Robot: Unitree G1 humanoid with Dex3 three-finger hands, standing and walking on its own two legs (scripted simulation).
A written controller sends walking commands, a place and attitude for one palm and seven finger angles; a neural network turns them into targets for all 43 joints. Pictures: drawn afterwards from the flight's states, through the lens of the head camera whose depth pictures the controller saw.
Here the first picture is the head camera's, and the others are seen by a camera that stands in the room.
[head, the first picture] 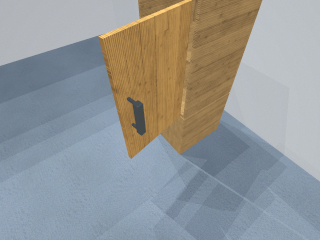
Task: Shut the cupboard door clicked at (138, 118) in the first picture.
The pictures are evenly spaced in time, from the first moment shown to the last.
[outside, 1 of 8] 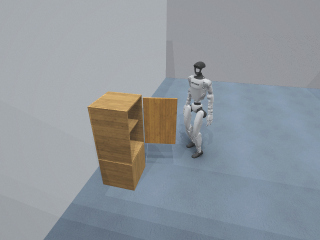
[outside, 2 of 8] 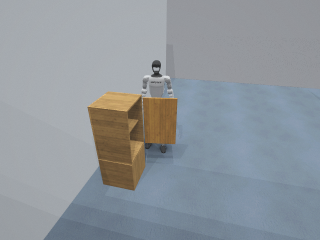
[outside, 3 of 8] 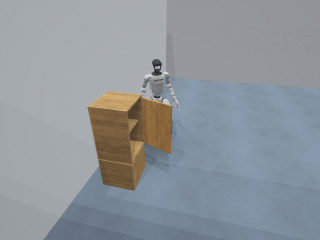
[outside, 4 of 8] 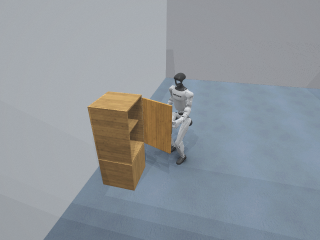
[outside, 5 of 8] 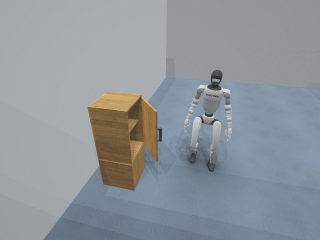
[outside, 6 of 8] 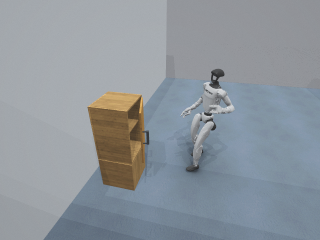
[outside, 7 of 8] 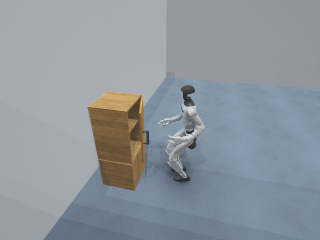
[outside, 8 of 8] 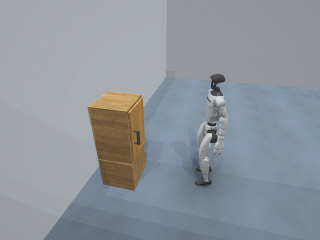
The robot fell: no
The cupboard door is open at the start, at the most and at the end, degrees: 100 100 0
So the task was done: yes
